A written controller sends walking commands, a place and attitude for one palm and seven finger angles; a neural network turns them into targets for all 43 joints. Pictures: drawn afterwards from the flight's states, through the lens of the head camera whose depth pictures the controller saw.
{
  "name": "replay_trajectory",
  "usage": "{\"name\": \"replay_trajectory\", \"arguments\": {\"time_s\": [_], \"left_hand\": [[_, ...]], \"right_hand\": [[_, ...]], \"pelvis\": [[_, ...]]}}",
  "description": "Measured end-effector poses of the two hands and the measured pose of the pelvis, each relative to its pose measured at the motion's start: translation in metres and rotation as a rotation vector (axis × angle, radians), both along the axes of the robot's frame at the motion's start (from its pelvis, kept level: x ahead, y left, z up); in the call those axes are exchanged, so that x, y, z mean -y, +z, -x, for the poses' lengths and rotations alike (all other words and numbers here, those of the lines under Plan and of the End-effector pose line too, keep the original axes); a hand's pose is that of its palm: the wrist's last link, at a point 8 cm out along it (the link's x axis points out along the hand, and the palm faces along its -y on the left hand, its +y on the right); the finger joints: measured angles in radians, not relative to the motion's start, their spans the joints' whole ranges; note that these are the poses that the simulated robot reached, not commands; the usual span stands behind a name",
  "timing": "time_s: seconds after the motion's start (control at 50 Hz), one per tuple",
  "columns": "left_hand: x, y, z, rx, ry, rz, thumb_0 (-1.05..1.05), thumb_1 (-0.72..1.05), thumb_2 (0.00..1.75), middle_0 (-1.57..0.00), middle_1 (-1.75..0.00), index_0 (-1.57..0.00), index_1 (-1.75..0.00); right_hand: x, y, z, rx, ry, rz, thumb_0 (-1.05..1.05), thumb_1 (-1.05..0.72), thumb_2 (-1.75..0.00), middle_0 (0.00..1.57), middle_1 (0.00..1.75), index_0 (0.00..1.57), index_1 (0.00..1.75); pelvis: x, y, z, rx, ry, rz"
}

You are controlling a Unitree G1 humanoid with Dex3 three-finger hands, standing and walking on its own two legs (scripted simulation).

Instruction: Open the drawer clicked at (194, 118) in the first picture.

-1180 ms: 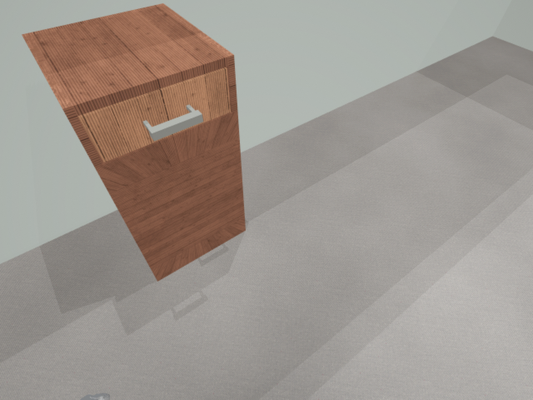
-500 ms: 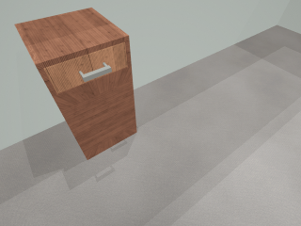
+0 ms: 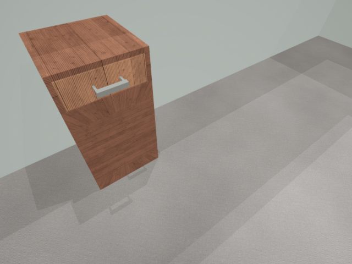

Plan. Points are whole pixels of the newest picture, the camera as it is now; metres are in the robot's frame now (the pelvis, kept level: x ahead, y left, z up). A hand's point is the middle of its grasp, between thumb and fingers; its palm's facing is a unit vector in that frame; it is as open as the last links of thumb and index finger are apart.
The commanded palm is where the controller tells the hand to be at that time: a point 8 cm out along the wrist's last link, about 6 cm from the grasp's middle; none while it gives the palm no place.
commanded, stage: look at it before walking up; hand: left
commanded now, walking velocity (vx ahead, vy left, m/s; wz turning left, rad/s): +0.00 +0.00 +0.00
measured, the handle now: (110, 85) +0.77 +0.33 -0.05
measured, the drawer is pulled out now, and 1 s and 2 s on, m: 0.00 0.00 0.00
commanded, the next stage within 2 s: walk to a spot facing it in 0.26 s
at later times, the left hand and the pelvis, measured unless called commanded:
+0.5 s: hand out of the picture +0.05 +0.24 -0.17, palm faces -0.02 -0.95 -0.31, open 7.4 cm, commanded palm none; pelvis +0.00 +0.01 +0.00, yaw -2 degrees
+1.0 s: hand out of the picture +0.05 +0.14 -0.16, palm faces -0.19 -0.94 -0.26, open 7.4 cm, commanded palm none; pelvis -0.03 -0.04 +0.00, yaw -16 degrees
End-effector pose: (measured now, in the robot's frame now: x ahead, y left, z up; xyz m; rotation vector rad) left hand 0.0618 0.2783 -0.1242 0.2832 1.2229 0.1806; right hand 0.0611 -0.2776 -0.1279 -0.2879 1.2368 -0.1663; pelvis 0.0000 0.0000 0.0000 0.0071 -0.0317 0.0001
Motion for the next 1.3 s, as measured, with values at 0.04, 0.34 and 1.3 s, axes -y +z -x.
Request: {"name": "replay_trajectory", "arguments": {"time_s": [0.04,0.34,1.3], "left_hand": [[0.000,0.000,0.002,-0.004,0.001,0.000,0.00,0.90,0.90,-0.20,-0.30,-0.20,-0.30],[-0.005,-0.002,0.014,-0.037,0.013,0.000,0.00,0.91,0.90,-0.20,-0.30,-0.20,-0.30],[0.064,-0.008,-0.042,-0.065,-0.291,0.075,0.00,0.90,0.90,-0.20,-0.30,-0.20,-0.30]], "right_hand": [[0.000,0.000,0.001,-0.003,0.000,0.001,0.00,-0.90,-0.89,0.20,0.30,0.20,0.30],[-0.003,0.000,0.007,-0.024,0.001,0.001,0.00,-0.90,-0.89,0.20,0.30,0.20,0.30],[0.016,0.009,0.069,0.129,-0.398,-0.008,0.01,-0.90,-0.89,0.19,0.30,0.20,0.30]], "pelvis": [[0.000,0.000,0.001,-0.001,0.000,0.000],[-0.003,0.001,0.001,-0.003,0.003,0.002],[0.012,-0.001,0.002,-0.061,-0.432,-0.010]]}}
